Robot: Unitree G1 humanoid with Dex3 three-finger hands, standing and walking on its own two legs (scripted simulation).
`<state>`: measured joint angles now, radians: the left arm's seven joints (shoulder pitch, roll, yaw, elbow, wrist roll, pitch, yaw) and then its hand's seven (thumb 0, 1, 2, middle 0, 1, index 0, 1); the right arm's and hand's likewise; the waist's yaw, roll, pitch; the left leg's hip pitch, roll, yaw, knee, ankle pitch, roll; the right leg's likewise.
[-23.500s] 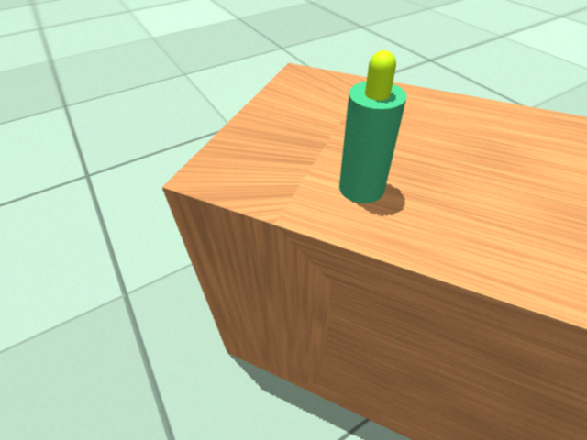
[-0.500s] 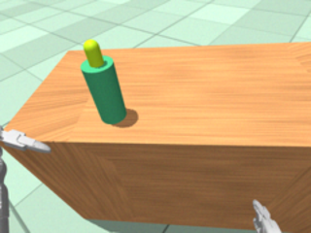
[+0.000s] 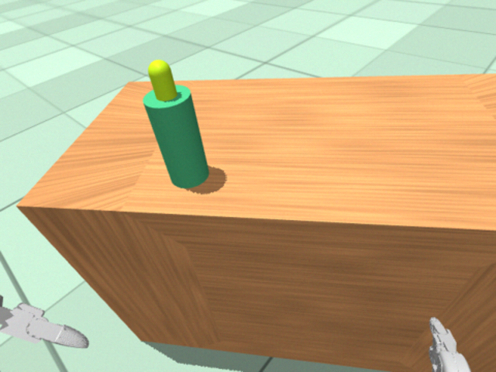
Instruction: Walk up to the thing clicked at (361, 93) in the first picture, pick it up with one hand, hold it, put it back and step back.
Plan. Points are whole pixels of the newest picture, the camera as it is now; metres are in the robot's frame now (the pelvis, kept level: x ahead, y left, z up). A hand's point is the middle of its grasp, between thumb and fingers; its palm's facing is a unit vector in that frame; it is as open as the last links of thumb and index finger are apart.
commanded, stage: sink last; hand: left
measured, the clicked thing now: (175, 126) +0.51 +0.18 +0.17
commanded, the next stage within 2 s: home in 0.10 s
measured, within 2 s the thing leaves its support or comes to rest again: neither
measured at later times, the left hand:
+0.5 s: hand (72, 284) +0.20 +0.24 +0.15, palm faces +0.31 -0.87 -0.38, open 17.3 cm
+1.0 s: hand (161, 358) +0.18 +0.19 -0.08, palm faces +0.10 -0.97 -0.21, open 17.5 cm
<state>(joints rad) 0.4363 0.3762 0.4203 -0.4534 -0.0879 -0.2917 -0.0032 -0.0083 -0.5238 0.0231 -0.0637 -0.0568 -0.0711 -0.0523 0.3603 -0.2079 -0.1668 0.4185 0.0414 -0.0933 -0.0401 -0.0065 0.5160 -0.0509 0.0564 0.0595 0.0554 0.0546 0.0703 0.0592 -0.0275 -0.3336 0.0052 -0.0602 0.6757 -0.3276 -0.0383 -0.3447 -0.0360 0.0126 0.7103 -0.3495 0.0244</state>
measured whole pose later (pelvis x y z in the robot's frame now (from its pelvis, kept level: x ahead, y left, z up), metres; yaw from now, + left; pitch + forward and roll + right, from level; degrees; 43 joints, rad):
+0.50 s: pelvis +0.00 +0.01 +0.00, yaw -1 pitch -1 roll +0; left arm 0.46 0.29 0.31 -0.28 -0.07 -0.36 -0.01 -0.01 -0.52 0.08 -0.06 -0.06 -0.06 -0.06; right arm 0.33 -0.15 -0.06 0.46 0.03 -0.15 -0.01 0.00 -0.06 -0.44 0.12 0.18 0.12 0.17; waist 0.06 0.04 0.01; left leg -0.32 0.01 -0.04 0.64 -0.31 -0.03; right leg -0.33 -0.03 0.03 0.66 -0.32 0.04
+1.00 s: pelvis +0.02 +0.01 -0.01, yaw -1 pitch +4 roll -1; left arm 0.41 0.17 0.03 0.28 -0.01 -0.14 0.06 -0.01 -0.56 0.05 -0.05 -0.05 -0.05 -0.05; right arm 0.24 -0.20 -0.01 0.59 0.00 -0.12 -0.06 0.01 -0.87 -0.88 0.20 0.30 0.20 0.30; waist 0.00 0.00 -0.02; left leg -0.46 0.02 -0.05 0.79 -0.40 -0.03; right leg -0.45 -0.02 0.02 0.76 -0.38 0.04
